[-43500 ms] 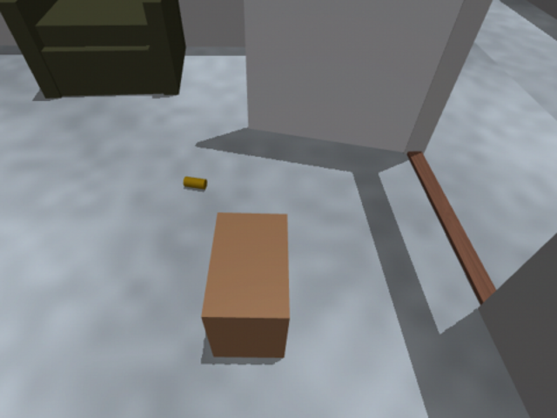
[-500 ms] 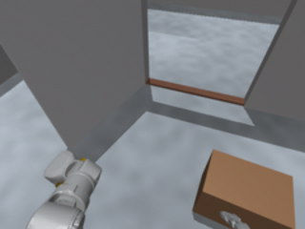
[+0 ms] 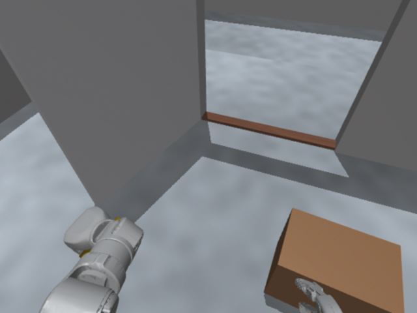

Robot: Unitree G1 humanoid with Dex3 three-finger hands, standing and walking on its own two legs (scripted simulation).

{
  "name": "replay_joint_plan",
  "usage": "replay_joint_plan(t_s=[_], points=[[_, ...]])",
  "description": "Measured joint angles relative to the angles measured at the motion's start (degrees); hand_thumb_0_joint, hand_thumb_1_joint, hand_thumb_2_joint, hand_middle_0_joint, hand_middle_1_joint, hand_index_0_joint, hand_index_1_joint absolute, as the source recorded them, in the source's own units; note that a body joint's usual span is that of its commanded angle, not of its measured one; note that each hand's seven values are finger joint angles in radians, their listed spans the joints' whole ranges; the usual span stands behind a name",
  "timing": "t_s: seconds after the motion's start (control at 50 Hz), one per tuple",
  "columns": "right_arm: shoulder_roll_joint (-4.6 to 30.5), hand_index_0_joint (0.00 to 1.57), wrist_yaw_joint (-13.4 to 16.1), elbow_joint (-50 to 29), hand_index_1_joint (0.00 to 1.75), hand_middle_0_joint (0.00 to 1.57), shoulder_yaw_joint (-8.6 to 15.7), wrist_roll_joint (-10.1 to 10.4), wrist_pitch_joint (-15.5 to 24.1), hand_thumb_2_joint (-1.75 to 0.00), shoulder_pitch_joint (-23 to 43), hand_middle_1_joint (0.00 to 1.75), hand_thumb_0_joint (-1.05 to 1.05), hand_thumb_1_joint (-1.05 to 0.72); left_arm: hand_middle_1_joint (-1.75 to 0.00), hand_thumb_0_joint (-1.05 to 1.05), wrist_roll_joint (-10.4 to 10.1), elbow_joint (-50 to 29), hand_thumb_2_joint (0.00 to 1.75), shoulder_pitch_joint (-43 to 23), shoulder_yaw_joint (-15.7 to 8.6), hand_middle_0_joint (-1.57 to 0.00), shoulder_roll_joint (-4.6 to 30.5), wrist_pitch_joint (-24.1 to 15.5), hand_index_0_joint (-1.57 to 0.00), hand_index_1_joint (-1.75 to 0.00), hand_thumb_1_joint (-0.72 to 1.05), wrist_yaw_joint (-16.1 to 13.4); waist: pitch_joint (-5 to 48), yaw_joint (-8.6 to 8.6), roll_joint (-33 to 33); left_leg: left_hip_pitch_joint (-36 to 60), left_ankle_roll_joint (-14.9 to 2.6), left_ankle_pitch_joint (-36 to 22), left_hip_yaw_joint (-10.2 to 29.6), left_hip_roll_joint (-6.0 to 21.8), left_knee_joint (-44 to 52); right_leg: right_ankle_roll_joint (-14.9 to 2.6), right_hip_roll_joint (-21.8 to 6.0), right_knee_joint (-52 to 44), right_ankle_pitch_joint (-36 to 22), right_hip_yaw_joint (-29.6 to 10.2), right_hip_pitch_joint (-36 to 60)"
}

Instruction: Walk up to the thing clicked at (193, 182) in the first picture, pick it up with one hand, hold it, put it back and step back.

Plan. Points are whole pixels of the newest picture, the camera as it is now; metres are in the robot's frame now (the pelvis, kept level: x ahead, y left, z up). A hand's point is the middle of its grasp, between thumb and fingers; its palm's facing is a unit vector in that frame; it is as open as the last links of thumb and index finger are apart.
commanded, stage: hold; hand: left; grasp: from above
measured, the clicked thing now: (107, 243) +0.30 +0.22 -0.07
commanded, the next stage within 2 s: crouch in 0.42 s
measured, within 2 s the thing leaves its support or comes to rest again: neither
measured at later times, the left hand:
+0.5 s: hand (102, 241) +0.30 +0.22 -0.05, palm faces -0.18 -0.41 -0.90, open 8.2 cm
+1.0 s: hand (111, 262) +0.29 +0.23 -0.14, palm faces -0.29 -0.34 -0.90, open 8.4 cm
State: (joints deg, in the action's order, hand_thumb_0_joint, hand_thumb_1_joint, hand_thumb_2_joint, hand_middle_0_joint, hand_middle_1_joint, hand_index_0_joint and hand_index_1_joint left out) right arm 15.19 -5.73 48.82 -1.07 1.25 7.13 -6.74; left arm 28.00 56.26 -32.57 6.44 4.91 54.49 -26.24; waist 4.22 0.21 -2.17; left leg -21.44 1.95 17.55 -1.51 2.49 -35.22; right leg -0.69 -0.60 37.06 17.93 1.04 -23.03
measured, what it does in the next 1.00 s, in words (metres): stands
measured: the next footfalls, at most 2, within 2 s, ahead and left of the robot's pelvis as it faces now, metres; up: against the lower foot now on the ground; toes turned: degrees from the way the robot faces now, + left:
none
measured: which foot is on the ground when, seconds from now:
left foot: down 0.00-1.00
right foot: down 0.00-1.00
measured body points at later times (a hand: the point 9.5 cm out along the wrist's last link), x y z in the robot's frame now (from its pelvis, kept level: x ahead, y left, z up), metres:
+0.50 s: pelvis +0.01 +0.00 +0.00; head +0.02 -0.02 +0.45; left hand +0.31 +0.24 +0.00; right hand +0.16 -0.23 -0.12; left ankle +0.00 +0.14 -0.72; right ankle +0.01 -0.11 -0.72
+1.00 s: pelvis -0.01 +0.00 -0.04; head +0.06 +0.01 +0.41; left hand +0.30 +0.24 -0.09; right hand +0.09 -0.27 -0.16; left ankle +0.00 +0.14 -0.72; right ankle +0.01 -0.11 -0.72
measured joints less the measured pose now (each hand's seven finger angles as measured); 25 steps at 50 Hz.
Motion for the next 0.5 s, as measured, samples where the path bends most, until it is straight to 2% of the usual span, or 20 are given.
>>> replay_joint_plan(t_s=[0.5], points=[[-0.2,0.19,-0.1,0.1,0.3,0.2,0.6,-0.1,-0.1,-0.89,-0.1,0.29,0.01,-0.9,-0.43,0.0,0.0,0.4,0.46,-0.5,-0.9,-0.85,0.4,-0.3,-0.88,-0.47,0.15,-0.5,-0.4,-0.05,0.1,0.0,-0.18,0.2,-0.1,-0.1,0.4,0.21,-0.1,-0.6,0.0,-0.1,0.1]])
